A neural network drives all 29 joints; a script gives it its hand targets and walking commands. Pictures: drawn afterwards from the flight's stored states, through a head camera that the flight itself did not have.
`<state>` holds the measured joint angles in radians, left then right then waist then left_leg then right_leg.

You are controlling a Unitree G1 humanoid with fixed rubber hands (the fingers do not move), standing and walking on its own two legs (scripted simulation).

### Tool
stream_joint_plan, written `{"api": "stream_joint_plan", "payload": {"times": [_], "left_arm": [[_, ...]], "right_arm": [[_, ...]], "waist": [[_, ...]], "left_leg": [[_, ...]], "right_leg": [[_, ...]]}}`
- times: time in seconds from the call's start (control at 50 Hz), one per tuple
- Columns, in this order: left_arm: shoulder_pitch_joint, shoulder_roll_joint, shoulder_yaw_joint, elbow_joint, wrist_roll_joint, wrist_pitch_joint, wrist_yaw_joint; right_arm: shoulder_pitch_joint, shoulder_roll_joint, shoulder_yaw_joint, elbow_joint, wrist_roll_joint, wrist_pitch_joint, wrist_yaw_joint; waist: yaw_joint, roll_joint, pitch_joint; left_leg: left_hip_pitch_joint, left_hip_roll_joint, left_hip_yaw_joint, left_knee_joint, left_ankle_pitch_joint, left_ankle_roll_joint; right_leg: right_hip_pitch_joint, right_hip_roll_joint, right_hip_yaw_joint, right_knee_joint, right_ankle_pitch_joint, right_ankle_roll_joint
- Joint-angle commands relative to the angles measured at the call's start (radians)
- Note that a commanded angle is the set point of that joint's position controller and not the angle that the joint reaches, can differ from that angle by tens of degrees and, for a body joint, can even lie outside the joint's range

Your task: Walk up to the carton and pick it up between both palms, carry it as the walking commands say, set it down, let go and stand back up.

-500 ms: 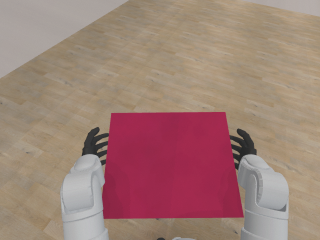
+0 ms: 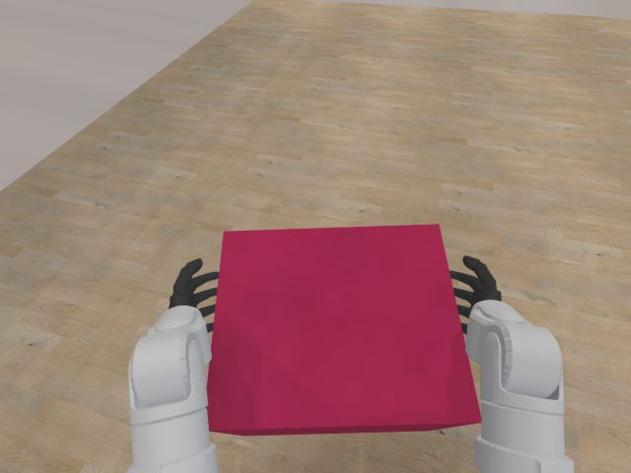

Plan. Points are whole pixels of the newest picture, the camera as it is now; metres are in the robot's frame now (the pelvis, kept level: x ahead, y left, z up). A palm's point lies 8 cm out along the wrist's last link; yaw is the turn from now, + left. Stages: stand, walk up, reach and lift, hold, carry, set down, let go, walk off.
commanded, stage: carry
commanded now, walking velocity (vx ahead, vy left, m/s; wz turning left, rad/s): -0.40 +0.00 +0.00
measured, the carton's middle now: (333, 338) +0.29 -0.01 -0.01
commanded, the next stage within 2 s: none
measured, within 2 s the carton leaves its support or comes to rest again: neither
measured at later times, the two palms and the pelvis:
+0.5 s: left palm out of the picture +0.09 +0.16 +0.08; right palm out of the picture +0.09 -0.19 +0.07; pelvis -0.18 -0.02 -0.01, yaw +0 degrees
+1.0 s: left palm out of the picture -0.20 +0.21 +0.07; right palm out of the picture -0.16 -0.13 +0.09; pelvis -0.44 +0.01 +0.01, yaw +2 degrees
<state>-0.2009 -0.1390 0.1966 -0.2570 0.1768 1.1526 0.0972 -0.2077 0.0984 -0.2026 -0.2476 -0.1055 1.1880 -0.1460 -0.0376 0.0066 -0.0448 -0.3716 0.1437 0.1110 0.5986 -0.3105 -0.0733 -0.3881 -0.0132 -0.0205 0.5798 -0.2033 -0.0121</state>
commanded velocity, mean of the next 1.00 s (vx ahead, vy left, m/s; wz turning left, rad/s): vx -0.40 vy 0.00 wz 0.00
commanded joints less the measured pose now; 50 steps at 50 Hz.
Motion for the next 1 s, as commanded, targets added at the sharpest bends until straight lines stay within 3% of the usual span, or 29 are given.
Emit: {"api": "stream_joint_plan", "payload": {"times": [0.0,0.06,0.12,0.14,0.16,0.18,0.22,0.26,0.32,0.36,0.4,0.42,0.44,0.46,0.48,0.5,0.52,0.54,0.62,0.7,0.76,0.78,0.8,0.82,0.84,0.86,0.88,0.92,0.98], "left_arm": [[-0.42,-0.858,-0.702,-0.042,-0.431,0.029,-0.339],[-0.419,-0.871,-0.71,-0.055,-0.435,0.034,-0.34],[-0.436,-0.878,-0.734,-0.077,-0.443,0.038,-0.342],[-0.455,-0.879,-0.748,-0.092,-0.445,0.038,-0.344],[-0.478,-0.895,-0.758,-0.1,-0.454,0.039,-0.346],[-0.498,-0.899,-0.768,-0.102,-0.468,0.041,-0.348],[-0.495,-0.912,-0.787,-0.089,-0.497,0.037,-0.349],[-0.475,-0.91,-0.802,-0.103,-0.511,0.034,-0.348],[-0.478,-0.889,-0.807,-0.128,-0.526,0.032,-0.35],[-0.455,-0.876,-0.793,-0.113,-0.522,0.039,-0.352],[-0.41,-0.873,-0.77,-0.072,-0.501,0.046,-0.359],[-0.397,-0.867,-0.753,-0.051,-0.488,0.049,-0.364],[-0.355,-0.847,-0.748,-0.053,-0.471,0.037,-0.369],[-0.404,-0.86,-0.736,-0.107,-0.496,0.044,-0.378],[-0.404,-0.879,-0.729,-0.085,-0.492,0.051,-0.378],[-0.405,-0.891,-0.727,-0.076,-0.483,0.045,-0.376],[-0.407,-0.901,-0.724,-0.068,-0.485,0.038,-0.372],[-0.412,-0.902,-0.726,-0.083,-0.482,0.03,-0.366],[-0.369,-0.867,-0.722,-0.107,-0.456,0.029,-0.34],[-0.321,-0.833,-0.718,-0.089,-0.425,0.042,-0.333],[-0.329,-0.837,-0.733,-0.087,-0.424,0.047,-0.333],[-0.342,-0.837,-0.741,-0.095,-0.425,0.048,-0.333],[-0.369,-0.837,-0.748,-0.098,-0.43,0.046,-0.334],[-0.415,-0.87,-0.756,-0.125,-0.447,0.052,-0.344],[-0.493,-0.896,-0.777,-0.139,-0.462,0.039,-0.347],[-0.524,-0.925,-0.784,-0.123,-0.492,0.031,-0.349],[-0.523,-0.933,-0.792,-0.115,-0.514,0.025,-0.349],[-0.514,-0.93,-0.817,-0.137,-0.538,0.018,-0.342],[-0.485,-0.884,-0.821,-0.142,-0.542,0.022,-0.331]], "right_arm": [[-0.556,0.913,0.778,-0.066,0.464,0.001,0.403],[-0.539,0.913,0.772,-0.068,0.457,0.005,0.403],[-0.524,0.918,0.756,-0.072,0.446,0.0,0.406],[-0.507,0.922,0.747,-0.063,0.438,-0.007,0.407],[-0.488,0.915,0.743,-0.065,0.43,-0.012,0.409],[-0.485,0.921,0.741,-0.08,0.423,-0.01,0.407],[-0.488,0.919,0.729,-0.107,0.416,-0.001,0.396],[-0.462,0.918,0.718,-0.115,0.396,-0.007,0.385],[-0.441,0.898,0.721,-0.151,0.376,-0.015,0.371],[-0.419,0.892,0.725,-0.147,0.365,-0.012,0.364],[-0.392,0.89,0.736,-0.128,0.355,-0.007,0.36],[-0.386,0.889,0.744,-0.118,0.351,-0.007,0.359],[-0.432,0.874,0.755,-0.149,0.361,-0.006,0.364],[-0.446,0.874,0.762,-0.144,0.357,-0.013,0.367],[-0.467,0.895,0.768,-0.14,0.379,-0.021,0.369],[-0.501,0.914,0.788,-0.15,0.41,-0.028,0.372],[-0.53,0.925,0.807,-0.157,0.435,-0.029,0.374],[-0.541,0.931,0.817,-0.161,0.449,-0.029,0.376],[-0.52,0.876,0.82,-0.187,0.468,-0.01,0.37],[-0.473,0.85,0.791,-0.145,0.456,0.017,0.38],[-0.452,0.865,0.777,-0.102,0.453,0.021,0.394],[-0.444,0.875,0.77,-0.085,0.451,0.019,0.4],[-0.436,0.887,0.757,-0.065,0.447,0.017,0.405],[-0.421,0.882,0.756,-0.081,0.429,-0.007,0.41],[-0.508,0.911,0.757,-0.119,0.44,-0.002,0.411],[-0.524,0.919,0.75,-0.122,0.446,0.002,0.41],[-0.522,0.915,0.734,-0.131,0.434,-0.005,0.407],[-0.463,0.903,0.704,-0.113,0.409,-0.017,0.395],[-0.397,0.869,0.688,-0.116,0.385,-0.026,0.382]], "waist": [[0.049,-0.202,-0.29],[0.047,-0.218,-0.323],[0.043,-0.129,-0.335],[0.039,0.028,-0.328],[0.018,0.256,-0.296],[0.011,0.343,-0.29],[0.036,0.175,-0.285],[0.048,0.174,-0.297],[0.035,0.212,-0.363],[0.031,0.227,-0.378],[0.041,0.16,-0.346],[0.041,0.041,-0.317],[0.061,-0.345,-0.266],[0.069,-0.353,-0.223],[0.072,-0.211,-0.233],[0.057,-0.121,-0.226],[0.047,-0.131,-0.22],[0.04,-0.156,-0.241],[0.055,-0.191,-0.319],[0.06,-0.266,-0.351],[0.049,-0.244,-0.36],[0.046,-0.193,-0.348],[0.047,-0.057,-0.335],[0.013,0.371,-0.253],[0.018,0.332,-0.193],[0.025,0.19,-0.179],[0.04,0.115,-0.15],[0.039,0.139,-0.202],[0.04,0.16,-0.285]], "left_leg": [[-0.012,-0.048,0.016,0.122,-0.105,0.008],[-0.019,-0.068,-0.007,0.163,-0.138,0.021],[0.116,-0.028,-0.036,-0.035,0.122,0.043],[0.128,0.08,-0.151,-0.099,0.242,0.082],[0.124,0.239,-0.311,-0.238,0.37,0.171],[0.064,0.346,-0.385,-0.293,0.542,0.264],[0.017,0.256,-0.216,-0.251,0.545,0.237],[0.111,0.181,-0.119,-0.203,0.578,0.194],[0.245,0.192,-0.19,-0.212,0.599,0.204],[0.27,0.201,-0.229,-0.235,0.499,0.203],[0.179,0.155,-0.193,-0.186,0.378,0.139],[0.041,0.101,-0.148,-0.091,0.251,0.081],[-0.236,-0.073,0.019,0.056,-0.159,0.015],[-0.228,-0.107,-0.083,0.401,-0.338,0.03],[-0.206,-0.175,-0.177,0.622,-0.308,0.042],[-0.195,-0.179,-0.205,0.704,-0.22,0.05],[-0.232,-0.167,-0.189,0.728,-0.139,0.048],[-0.251,-0.168,-0.16,0.745,-0.107,0.032],[-0.227,-0.181,-0.112,0.591,-0.175,-0.005],[-0.09,-0.175,-0.068,0.268,-0.297,0.009],[0.067,-0.172,-0.038,-0.056,-0.174,0.035],[0.16,-0.131,-0.065,-0.216,-0.099,0.045],[0.252,-0.01,-0.217,-0.307,-0.11,0.063],[0.135,0.31,-0.533,-0.348,0.138,0.226],[-0.028,0.358,-0.494,-0.313,0.434,0.296],[-0.106,0.277,-0.371,-0.306,0.462,0.261],[-0.139,0.198,-0.23,-0.288,0.455,0.187],[0.067,0.126,-0.138,-0.223,0.536,0.156],[0.288,0.117,-0.196,-0.177,0.667,0.176]], "right_leg": [[0.188,-0.249,0.187,-0.128,0.48,-0.091],[0.214,-0.27,0.198,-0.107,0.616,-0.114],[0.119,-0.209,0.149,-0.061,0.462,-0.056],[0.023,-0.139,0.076,0.021,0.236,-0.022],[-0.1,-0.017,-0.03,0.229,-0.155,0.011],[-0.122,0.031,-0.045,0.501,-0.412,0.017],[-0.102,0.01,0.041,0.671,-0.322,0.004],[-0.115,-0.006,0.0,0.543,-0.245,0.011],[-0.068,0.015,-0.041,0.306,-0.309,0.019],[-0.008,0.021,-0.042,0.136,-0.301,0.009],[0.128,-0.015,-0.002,-0.143,-0.167,0.0],[0.22,-0.116,0.128,-0.238,-0.119,-0.01],[0.183,-0.432,0.442,-0.281,0.123,-0.139],[0.064,-0.48,0.43,-0.238,0.445,-0.224],[0.028,-0.42,0.31,-0.211,0.513,-0.213],[0.003,-0.353,0.194,-0.201,0.477,-0.152],[0.051,-0.298,0.116,-0.176,0.471,-0.11],[0.11,-0.267,0.071,-0.144,0.519,-0.107],[0.282,-0.279,0.136,-0.128,0.589,-0.133],[0.316,-0.302,0.226,-0.214,0.416,-0.134],[0.267,-0.281,0.211,-0.232,0.322,-0.096],[0.183,-0.241,0.176,-0.211,0.213,-0.045],[0.042,-0.178,0.134,-0.123,0.025,0.005],[-0.204,0.02,-0.077,0.152,-0.34,0.079],[-0.205,0.011,0.036,0.491,-0.456,0.049],[-0.166,0.065,0.126,0.677,-0.402,0.025],[-0.153,0.079,0.148,0.75,-0.334,0.011],[-0.225,0.081,0.101,0.8,-0.232,0.03],[-0.249,0.062,0.059,0.665,-0.251,0.076]]}}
